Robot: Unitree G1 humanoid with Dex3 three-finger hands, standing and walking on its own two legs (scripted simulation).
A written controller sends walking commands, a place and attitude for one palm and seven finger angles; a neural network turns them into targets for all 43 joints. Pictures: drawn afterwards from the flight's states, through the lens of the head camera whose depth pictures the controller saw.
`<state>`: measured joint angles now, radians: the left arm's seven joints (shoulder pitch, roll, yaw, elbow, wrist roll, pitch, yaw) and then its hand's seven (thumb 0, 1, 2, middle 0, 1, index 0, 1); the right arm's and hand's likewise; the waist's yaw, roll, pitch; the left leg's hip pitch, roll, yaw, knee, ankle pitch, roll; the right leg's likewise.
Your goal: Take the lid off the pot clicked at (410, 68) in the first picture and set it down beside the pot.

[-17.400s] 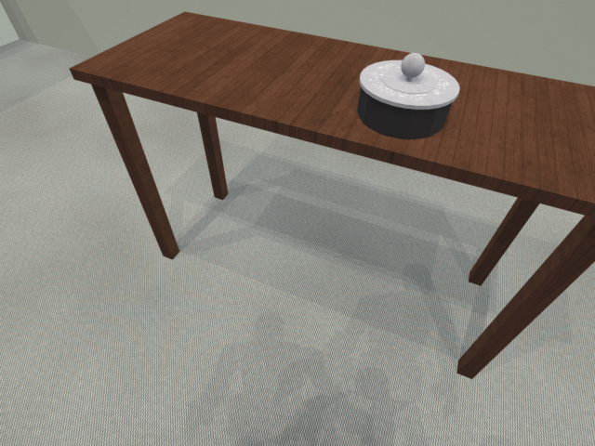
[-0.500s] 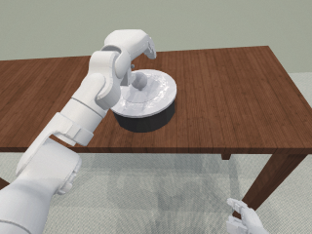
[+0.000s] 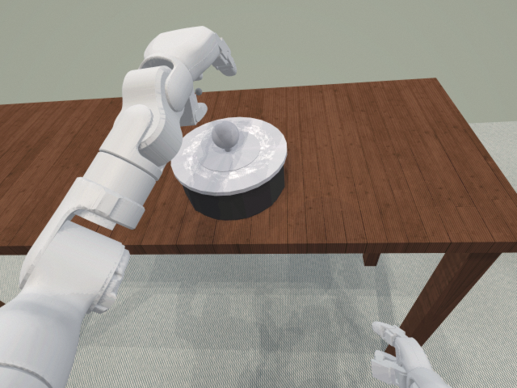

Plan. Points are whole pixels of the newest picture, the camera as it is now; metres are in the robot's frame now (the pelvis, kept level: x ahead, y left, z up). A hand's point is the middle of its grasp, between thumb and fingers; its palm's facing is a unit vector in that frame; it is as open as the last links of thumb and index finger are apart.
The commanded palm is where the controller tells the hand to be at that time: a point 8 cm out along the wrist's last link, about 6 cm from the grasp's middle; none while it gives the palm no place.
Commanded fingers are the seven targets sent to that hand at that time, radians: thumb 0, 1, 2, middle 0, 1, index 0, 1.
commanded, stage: lower the open fingers around the knob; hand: left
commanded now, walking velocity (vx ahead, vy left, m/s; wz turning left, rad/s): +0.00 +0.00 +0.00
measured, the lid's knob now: (225, 135) +0.48 +0.07 +0.17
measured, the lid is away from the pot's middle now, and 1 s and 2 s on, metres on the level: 0.00 0.01 0.01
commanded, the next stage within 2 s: close the fingers and squeeze the knob in 1.86 s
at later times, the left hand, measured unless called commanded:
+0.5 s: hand (215, 119) +0.44 +0.07 +0.22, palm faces -0.11 -0.01 -0.99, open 10.1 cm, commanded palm +0.41 +0.09 +0.27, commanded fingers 0.00 -0.43 1.74 -0.88 -0.08 -0.88 -0.08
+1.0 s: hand (220, 144) +0.44 +0.07 +0.18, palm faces -0.19 -0.04 -0.98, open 10.4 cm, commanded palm +0.42 +0.09 +0.24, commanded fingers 0.00 -0.43 1.74 -0.88 -0.08 -0.88 -0.08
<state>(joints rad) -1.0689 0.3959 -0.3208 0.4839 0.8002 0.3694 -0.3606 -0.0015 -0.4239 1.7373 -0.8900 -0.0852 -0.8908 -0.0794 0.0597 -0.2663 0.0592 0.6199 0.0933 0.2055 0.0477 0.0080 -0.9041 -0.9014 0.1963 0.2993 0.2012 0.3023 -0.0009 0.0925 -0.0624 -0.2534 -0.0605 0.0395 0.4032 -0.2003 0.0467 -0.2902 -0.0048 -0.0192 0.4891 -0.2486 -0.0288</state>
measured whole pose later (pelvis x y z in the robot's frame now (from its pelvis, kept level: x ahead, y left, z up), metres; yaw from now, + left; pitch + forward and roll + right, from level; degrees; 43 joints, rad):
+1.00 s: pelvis +0.01 +0.00 +0.00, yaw +1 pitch +3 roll +1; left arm -0.93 0.32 -0.44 0.47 0.80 0.35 -0.37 0.00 -0.42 1.74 -0.88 -0.08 -0.83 -0.07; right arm 0.11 -0.28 0.02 0.63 0.09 0.20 0.06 0.01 -0.90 -0.90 0.20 0.30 0.20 0.30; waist -0.02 0.09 -0.05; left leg -0.25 -0.06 0.01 0.42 -0.22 0.05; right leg -0.27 -0.01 -0.04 0.48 -0.26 -0.03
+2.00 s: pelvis +0.00 +0.00 +0.00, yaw +1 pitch +2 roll +1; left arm -0.98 0.32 -0.40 0.57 0.81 0.33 -0.34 0.00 -0.42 1.73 -0.89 -0.09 -0.86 -0.07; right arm 0.08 -0.27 0.04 0.65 0.09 0.20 0.04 0.01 -0.90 -0.90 0.20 0.30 0.20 0.30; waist -0.02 0.09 -0.05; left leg -0.25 -0.06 0.02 0.42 -0.21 0.05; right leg -0.27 0.00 -0.04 0.48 -0.25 -0.03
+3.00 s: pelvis +0.01 +0.01 +0.00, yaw +1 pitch +3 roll +1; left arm -1.00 0.30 -0.39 0.62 0.80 0.34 -0.37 0.01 0.02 1.28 -0.98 -0.54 -0.81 -0.47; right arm 0.11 -0.27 0.03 0.66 0.08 0.20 0.03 0.01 -0.90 -0.90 0.20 0.30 0.20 0.30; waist -0.03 0.08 -0.04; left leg -0.24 -0.07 0.03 0.41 -0.21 0.06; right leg -0.26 -0.01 -0.03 0.46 -0.25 -0.02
